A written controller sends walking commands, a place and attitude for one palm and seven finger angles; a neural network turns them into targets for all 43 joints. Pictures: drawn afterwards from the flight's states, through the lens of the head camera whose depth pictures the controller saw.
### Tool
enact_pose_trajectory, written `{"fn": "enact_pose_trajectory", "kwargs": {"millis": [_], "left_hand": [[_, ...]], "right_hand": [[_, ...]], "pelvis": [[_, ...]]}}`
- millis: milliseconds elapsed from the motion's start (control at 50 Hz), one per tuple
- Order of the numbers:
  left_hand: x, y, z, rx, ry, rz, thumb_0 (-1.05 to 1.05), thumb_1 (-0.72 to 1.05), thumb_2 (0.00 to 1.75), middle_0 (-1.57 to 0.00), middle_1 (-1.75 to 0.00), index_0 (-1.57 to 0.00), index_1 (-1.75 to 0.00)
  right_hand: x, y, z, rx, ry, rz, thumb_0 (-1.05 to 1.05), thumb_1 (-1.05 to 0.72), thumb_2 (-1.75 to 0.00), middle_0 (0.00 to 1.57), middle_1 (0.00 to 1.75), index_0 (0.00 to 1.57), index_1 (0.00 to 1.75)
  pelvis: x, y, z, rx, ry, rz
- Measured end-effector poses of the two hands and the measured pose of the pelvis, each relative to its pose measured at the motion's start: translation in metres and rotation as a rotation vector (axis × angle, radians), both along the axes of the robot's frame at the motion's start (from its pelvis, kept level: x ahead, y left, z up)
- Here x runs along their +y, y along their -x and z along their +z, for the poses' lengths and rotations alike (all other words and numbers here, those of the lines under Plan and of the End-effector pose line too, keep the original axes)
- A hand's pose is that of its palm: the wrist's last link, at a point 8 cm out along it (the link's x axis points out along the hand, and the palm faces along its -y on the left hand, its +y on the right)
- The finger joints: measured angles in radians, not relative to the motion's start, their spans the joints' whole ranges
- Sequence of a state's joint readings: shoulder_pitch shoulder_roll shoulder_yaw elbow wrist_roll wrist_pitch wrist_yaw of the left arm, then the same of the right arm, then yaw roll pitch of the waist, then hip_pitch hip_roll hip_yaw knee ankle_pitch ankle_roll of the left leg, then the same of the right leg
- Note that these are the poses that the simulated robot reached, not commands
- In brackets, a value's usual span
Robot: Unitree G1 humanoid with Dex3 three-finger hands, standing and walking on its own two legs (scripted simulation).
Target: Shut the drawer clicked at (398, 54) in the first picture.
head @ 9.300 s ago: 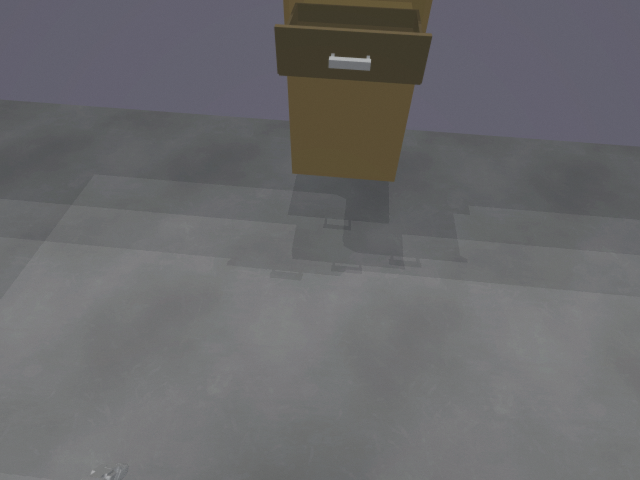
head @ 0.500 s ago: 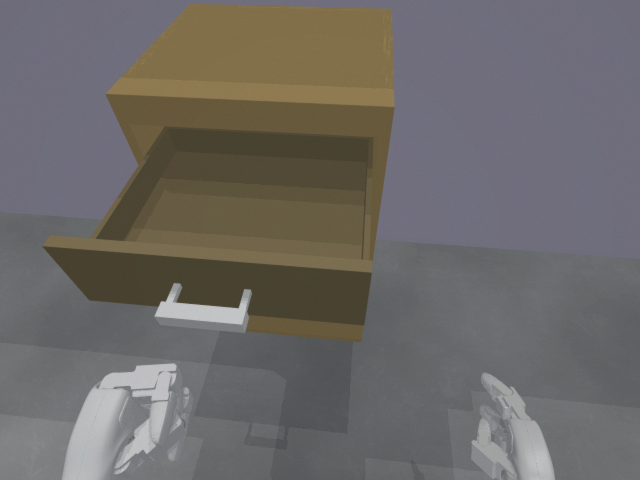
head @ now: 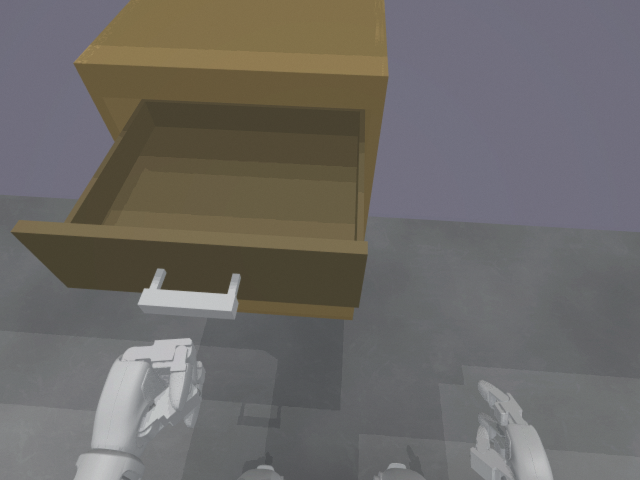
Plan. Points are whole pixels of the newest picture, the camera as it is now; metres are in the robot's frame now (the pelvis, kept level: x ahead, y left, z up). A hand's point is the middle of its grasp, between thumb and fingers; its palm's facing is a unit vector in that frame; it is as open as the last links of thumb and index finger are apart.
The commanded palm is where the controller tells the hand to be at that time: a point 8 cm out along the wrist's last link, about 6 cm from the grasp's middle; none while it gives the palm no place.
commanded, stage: bring the fist close to the handle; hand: left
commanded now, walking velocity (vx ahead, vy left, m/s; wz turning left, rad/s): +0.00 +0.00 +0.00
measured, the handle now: (193, 290) +0.35 +0.19 +0.01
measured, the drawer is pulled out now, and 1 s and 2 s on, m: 0.29 0.29 0.20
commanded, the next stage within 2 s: push the drawer shut in 0.94 s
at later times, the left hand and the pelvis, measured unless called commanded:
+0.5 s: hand (219, 372) +0.24 +0.13 +0.01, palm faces -0.08 -1.00 -0.05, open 3.3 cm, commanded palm +0.23 +0.19 +0.02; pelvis -0.01 +0.00 -0.03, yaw +0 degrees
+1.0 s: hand (218, 366) +0.25 +0.14 +0.01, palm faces -0.07 -1.00 -0.05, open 3.3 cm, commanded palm +0.24 +0.20 +0.01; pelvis -0.01 +0.00 -0.03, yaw +0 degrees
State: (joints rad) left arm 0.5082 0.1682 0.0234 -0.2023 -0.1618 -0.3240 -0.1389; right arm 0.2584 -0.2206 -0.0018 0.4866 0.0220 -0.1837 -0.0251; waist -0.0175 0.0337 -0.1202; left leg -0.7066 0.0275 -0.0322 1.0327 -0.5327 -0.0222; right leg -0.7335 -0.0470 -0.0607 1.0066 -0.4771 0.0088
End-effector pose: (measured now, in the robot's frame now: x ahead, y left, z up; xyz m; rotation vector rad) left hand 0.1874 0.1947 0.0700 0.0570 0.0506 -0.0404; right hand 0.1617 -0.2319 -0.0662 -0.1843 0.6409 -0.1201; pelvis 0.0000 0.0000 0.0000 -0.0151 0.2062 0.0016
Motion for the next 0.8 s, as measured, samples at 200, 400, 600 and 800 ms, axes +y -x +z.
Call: {"fn": "enact_pose_trajectory", "kwargs": {"millis": [200, 400, 600, 800], "left_hand": [[-0.003, -0.014, -0.021, -0.010, 0.002, -0.017, 0.02, 0.90, 0.90, -1.40, -1.60, -1.40, -1.60], [-0.003, -0.029, -0.041, -0.014, 0.001, -0.024, 0.02, 0.90, 0.90, -1.40, -1.60, -1.40, -1.60], [-0.005, -0.053, -0.062, -0.016, 0.006, -0.038, 0.02, 0.90, 0.90, -1.40, -1.60, -1.40, -1.60], [-0.007, -0.054, -0.055, -0.011, 0.006, -0.035, 0.02, 0.90, 0.90, -1.40, -1.60, -1.40, -1.60]], "right_hand": [[-0.004, 0.004, -0.017, 0.043, 0.016, 0.000, 0.01, -0.90, -0.90, 0.20, 0.30, 0.20, 0.30], [-0.003, 0.003, -0.031, 0.069, 0.016, 0.013, 0.01, -0.90, -0.90, 0.20, 0.30, 0.20, 0.30], [-0.005, 0.010, -0.049, 0.118, 0.023, 0.012, 0.01, -0.90, -0.90, 0.20, 0.30, 0.20, 0.30], [-0.005, 0.019, -0.050, 0.156, 0.007, -0.010, 0.01, -0.90, -0.90, 0.20, 0.30, 0.20, 0.30]], "pelvis": [[0.000, 0.003, -0.012, 0.047, 0.000, -0.002], [0.000, 0.008, -0.023, 0.083, 0.001, -0.003], [0.000, 0.014, -0.035, 0.118, 0.001, -0.004], [0.001, 0.012, -0.031, 0.118, -0.002, -0.009]]}}
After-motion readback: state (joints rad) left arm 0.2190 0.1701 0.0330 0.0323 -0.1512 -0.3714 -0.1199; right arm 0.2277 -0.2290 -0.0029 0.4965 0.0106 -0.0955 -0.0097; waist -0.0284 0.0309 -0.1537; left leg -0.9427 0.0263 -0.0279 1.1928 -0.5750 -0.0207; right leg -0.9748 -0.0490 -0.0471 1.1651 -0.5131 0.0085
